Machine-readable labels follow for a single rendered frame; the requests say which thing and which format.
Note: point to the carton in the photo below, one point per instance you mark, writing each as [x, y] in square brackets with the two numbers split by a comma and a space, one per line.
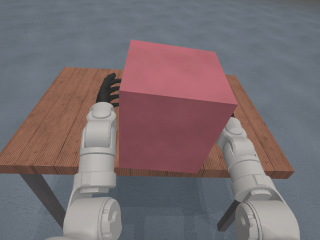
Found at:
[174, 103]

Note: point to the robot right forearm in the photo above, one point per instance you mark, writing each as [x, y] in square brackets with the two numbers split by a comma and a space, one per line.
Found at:
[249, 181]

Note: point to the robot right upper arm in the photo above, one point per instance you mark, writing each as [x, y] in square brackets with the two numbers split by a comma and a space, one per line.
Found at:
[265, 220]

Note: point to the table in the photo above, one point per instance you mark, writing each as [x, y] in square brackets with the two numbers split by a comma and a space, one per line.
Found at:
[48, 141]

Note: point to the robot left forearm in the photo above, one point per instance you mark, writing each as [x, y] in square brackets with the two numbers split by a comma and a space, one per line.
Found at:
[97, 154]

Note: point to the left robot hand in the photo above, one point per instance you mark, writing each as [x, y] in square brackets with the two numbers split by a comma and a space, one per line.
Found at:
[106, 89]

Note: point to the robot left upper arm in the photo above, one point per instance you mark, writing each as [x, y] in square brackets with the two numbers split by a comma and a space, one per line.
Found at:
[96, 218]

